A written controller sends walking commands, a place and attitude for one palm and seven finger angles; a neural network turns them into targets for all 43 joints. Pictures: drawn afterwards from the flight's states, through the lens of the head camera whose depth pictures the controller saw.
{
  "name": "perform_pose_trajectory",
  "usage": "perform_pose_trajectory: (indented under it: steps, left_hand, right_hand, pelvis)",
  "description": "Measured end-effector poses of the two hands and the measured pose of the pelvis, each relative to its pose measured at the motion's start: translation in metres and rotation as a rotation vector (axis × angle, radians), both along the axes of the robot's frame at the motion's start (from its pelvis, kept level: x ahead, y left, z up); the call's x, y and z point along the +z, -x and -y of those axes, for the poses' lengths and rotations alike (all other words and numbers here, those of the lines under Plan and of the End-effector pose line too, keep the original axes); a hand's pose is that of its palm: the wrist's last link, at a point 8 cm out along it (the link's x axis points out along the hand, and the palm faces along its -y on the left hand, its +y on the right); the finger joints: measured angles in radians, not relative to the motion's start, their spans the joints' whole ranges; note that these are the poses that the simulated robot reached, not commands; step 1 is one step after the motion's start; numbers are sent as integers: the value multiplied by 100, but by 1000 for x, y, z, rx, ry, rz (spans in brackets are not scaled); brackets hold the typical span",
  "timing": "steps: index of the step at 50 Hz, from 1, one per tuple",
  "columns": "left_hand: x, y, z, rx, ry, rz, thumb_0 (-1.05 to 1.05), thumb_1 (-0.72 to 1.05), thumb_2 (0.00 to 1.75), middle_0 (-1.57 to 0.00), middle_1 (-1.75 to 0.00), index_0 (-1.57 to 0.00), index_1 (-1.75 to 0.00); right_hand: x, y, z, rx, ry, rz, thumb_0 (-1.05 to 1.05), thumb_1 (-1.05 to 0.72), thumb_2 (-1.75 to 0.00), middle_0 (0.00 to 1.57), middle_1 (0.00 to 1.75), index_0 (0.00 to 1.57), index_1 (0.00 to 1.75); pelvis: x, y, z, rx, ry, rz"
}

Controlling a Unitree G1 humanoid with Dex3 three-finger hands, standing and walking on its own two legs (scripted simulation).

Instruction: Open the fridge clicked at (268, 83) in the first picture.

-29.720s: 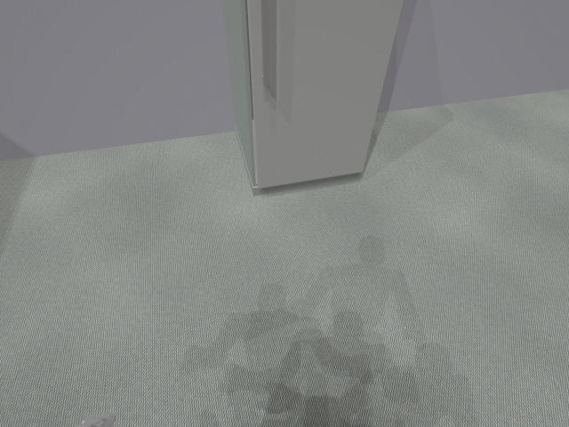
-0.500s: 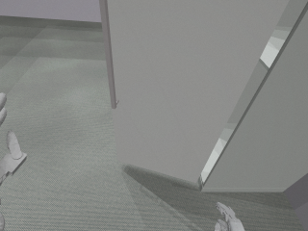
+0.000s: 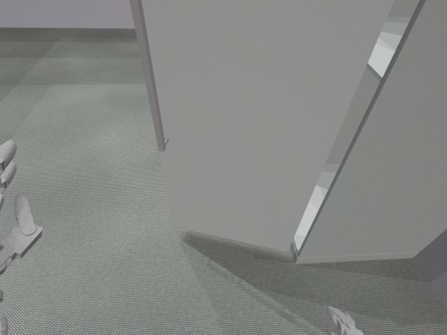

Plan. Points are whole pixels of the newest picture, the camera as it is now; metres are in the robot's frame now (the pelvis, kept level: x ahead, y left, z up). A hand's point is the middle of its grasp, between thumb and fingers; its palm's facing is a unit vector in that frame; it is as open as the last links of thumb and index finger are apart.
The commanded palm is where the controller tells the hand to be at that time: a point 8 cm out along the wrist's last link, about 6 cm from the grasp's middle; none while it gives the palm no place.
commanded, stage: let the arm hang, fingers relaxed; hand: left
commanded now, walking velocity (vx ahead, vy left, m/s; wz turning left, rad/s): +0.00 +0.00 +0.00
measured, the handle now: (152, 76) +0.69 +0.24 +0.13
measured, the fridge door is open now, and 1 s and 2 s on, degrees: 73 73 73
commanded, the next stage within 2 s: look to check the result in 1.12 s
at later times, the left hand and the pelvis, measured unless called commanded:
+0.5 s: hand out of the picture +0.03 +0.21 -0.17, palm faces +0.00 -0.98 -0.20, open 7.1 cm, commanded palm none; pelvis +0.01 +0.02 +0.01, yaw +1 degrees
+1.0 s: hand out of the picture +0.06 +0.22 -0.17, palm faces -0.04 -0.98 -0.19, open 7.3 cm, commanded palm none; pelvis +0.03 +0.04 +0.01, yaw -1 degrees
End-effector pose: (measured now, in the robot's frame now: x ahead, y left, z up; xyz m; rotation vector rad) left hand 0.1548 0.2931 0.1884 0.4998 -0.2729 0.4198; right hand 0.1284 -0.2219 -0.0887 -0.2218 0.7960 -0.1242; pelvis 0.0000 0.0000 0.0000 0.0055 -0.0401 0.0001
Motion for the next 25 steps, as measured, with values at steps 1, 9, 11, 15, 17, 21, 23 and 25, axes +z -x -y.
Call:
perform_pose_trajectory:
  steps: [1,9,11,15,17,21,23,25]
  left_hand:
    - [0,-1,1,-4,5,-1,2,89,89,-20,-30,-21,-30]
    - [-206,-22,2,12,247,-818,1,90,90,-19,-29,-20,-30]
    - [-256,3,23,0,334,-1032,1,90,89,-19,-29,-20,-30]
    - [-321,64,67,-25,513,-1334,1,91,89,-20,-29,-20,-30]
    - [-328,79,63,43,576,-1351,-2,98,89,-20,-30,-21,-30]
    - [-332,107,49,86,584,-1456,-3,100,89,-21,-30,-21,-30]
    - [-331,120,43,113,579,-1512,-2,98,89,-20,-30,-21,-30]
    - [-328,131,36,139,571,-1559,-1,96,89,-20,-30,-21,-30]
  right_hand:
    - [1,-2,-1,3,-3,-2,2,-91,-90,20,30,21,30]
    - [-41,-11,18,18,-22,-112,1,-91,-90,20,30,21,30]
    - [-40,-1,21,-4,-12,-154,1,-91,-90,20,30,21,30]
    - [-31,33,24,-42,32,-289,1,-91,-90,20,29,20,30]
    - [-27,53,24,-45,56,-375,1,-91,-90,20,29,20,30]
    - [-25,85,21,-63,69,-519,1,-91,-90,20,29,20,30]
    - [-27,96,17,-78,59,-560,1,-91,-90,20,29,20,30]
    - [-31,104,10,-92,41,-587,1,-91,-90,20,29,20,30]
  pelvis:
    - [1,-2,0,-4,-5,-3]
    - [-18,-4,-13,25,-10,-30]
    - [-16,-4,-12,23,-17,-24]
    - [-8,-5,-9,24,-19,-16]
    - [-3,-5,-7,28,-8,-22]
    - [5,-7,-9,28,13,-35]
    - [7,-9,-12,24,18,-39]
    - [9,-11,-16,19,19,-42]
